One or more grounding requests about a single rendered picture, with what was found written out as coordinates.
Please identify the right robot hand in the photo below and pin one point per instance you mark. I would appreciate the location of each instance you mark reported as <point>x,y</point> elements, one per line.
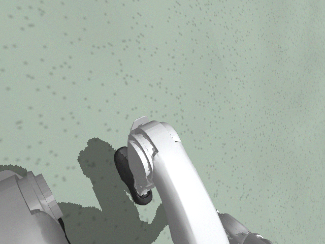
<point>235,230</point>

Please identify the right robot foot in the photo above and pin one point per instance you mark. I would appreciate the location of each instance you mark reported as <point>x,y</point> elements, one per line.
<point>121,163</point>

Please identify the right robot arm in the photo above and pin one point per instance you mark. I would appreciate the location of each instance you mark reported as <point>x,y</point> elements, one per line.
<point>255,238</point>

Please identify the left robot foot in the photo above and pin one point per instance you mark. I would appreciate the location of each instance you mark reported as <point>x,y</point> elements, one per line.
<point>62,225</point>

